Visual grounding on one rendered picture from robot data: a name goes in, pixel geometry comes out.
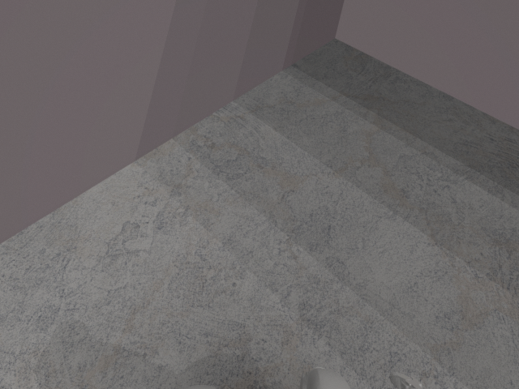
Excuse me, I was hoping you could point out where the robot right hand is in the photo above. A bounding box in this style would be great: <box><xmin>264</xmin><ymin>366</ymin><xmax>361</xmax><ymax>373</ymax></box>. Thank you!
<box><xmin>390</xmin><ymin>372</ymin><xmax>423</xmax><ymax>389</ymax></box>

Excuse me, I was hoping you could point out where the robot right thigh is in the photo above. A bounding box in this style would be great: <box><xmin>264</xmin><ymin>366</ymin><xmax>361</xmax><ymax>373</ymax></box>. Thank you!
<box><xmin>300</xmin><ymin>368</ymin><xmax>351</xmax><ymax>389</ymax></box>

